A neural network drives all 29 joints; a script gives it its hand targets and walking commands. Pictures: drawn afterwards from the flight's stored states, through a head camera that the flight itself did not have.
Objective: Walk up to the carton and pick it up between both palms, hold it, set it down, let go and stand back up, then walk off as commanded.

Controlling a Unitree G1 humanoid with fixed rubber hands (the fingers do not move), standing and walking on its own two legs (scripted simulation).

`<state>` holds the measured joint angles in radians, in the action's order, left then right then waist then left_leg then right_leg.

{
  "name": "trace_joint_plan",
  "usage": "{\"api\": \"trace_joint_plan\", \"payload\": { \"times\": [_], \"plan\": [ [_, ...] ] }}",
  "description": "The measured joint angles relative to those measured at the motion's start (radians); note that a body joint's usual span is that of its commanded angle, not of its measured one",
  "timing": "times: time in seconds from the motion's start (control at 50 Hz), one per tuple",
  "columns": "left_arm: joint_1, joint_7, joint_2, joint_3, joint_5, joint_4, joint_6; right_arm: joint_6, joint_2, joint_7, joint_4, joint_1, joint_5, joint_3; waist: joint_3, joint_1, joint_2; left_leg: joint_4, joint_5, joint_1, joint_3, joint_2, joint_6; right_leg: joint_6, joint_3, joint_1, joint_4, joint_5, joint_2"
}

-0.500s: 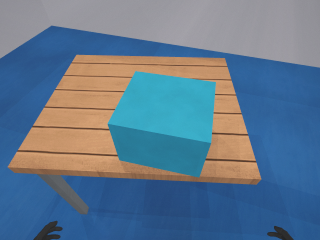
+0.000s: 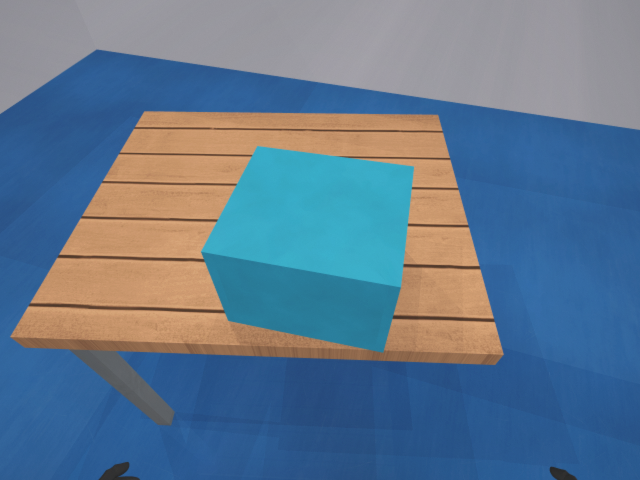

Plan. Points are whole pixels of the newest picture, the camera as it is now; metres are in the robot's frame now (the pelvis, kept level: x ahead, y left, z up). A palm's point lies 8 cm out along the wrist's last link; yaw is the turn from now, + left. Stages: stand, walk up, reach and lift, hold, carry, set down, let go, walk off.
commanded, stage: walk up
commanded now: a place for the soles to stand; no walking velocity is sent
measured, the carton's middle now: (318, 246) +0.48 +0.03 -0.03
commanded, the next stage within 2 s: reach and lift in 0.56 s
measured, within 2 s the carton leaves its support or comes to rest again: neither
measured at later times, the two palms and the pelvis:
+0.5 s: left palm out of the picture +0.12 +0.30 -0.10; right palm out of the picture +0.10 -0.31 -0.11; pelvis +0.01 +0.00 +0.00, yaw -1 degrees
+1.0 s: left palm (124, 420) +0.20 +0.28 -0.08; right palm (560, 461) +0.17 -0.28 -0.08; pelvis +0.04 +0.00 -0.01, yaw -1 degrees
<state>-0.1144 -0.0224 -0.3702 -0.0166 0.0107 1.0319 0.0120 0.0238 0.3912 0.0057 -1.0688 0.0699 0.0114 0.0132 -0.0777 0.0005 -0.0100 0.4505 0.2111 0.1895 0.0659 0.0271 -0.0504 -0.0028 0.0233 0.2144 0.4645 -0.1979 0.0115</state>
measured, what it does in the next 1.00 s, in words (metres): stands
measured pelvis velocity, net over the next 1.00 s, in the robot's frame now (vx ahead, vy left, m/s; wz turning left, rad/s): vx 0.04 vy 0.00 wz -0.02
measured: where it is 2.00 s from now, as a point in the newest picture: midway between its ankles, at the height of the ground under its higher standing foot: outside the picture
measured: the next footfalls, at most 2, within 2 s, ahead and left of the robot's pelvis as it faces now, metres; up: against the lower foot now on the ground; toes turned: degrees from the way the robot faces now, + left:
none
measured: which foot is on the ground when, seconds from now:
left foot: down 0.00-1.00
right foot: down 0.00-1.00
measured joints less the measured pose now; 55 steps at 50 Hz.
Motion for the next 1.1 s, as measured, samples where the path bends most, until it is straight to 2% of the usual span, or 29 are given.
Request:
{"api": "trace_joint_plan", "payload": {
  "times": [0.22, 0.58, 0.66, 0.72, 0.78, 0.84, 0.9, 1.1],
  "plan": [
    [0.031, 0.003, 0.000, -0.005, -0.004, 0.014, -0.004, -0.002, -0.016, -0.006, -0.027, 0.005, 0.001, -0.006, 0.001, 0.007, -0.003, -0.038, -0.008, -0.024, -0.010, 0.010, -0.006, -0.004, 0.008, -0.016, -0.031, 0.009, 0.007],
    [0.041, 0.006, 0.002, -0.006, -0.005, 0.020, -0.011, -0.001, -0.021, -0.010, -0.024, -0.004, 0.004, -0.007, 0.010, 0.001, 0.004, -0.074, -0.012, -0.054, -0.030, 0.018, -0.006, -0.004, 0.023, -0.036, -0.060, 0.015, 0.012],
    [0.072, 0.049, 0.000, -0.034, -0.012, -0.217, -0.264, 0.074, -0.053, 0.041, 0.030, -0.052, 0.085, 0.094, -0.035, 0.003, 0.027, 0.079, 0.069, 0.029, -0.065, 0.026, 0.005, -0.004, -0.014, 0.048, 0.099, -0.057, -0.018],
    [0.132, 0.048, 0.011, -0.033, 0.020, -0.372, -0.402, 0.089, -0.067, 0.064, 0.087, -0.097, 0.072, 0.113, -0.093, -0.002, 0.037, 0.181, 0.105, 0.058, -0.064, 0.033, -0.012, -0.001, -0.025, 0.073, 0.203, -0.119, -0.021],
    [0.147, 0.028, 0.038, -0.054, 0.050, -0.493, -0.475, 0.087, -0.078, 0.059, 0.141, -0.106, 0.037, 0.105, -0.118, -0.007, 0.045, 0.226, 0.125, 0.054, -0.066, 0.042, -0.012, -0.002, -0.026, 0.065, 0.235, -0.131, -0.014],
    [0.113, 0.010, 0.066, -0.085, 0.077, -0.579, -0.485, 0.092, -0.085, 0.038, 0.199, -0.066, -0.007, 0.071, -0.122, -0.005, 0.054, 0.208, 0.145, 0.012, -0.070, 0.048, -0.017, -0.002, -0.027, 0.019, 0.199, -0.095, -0.009],
    [0.054, 0.009, 0.078, -0.102, 0.089, -0.625, -0.474, 0.103, -0.086, 0.026, 0.239, -0.006, -0.023, 0.053, -0.103, -0.001, 0.055, 0.161, 0.136, -0.032, -0.071, 0.052, -0.013, -0.001, -0.030, -0.031, 0.148, -0.120, -0.006],
    [-0.065, 0.020, 0.064, -0.106, 0.020, -0.643, -0.389, 0.127, -0.113, 0.016, 0.344, 0.097, -0.016, 0.060, -0.047, -0.014, 0.038, 0.030, 0.091, -0.108, -0.094, 0.034, 0.007, 0.021, -0.014, -0.103, 0.016, -0.077, -0.022]
  ]
}}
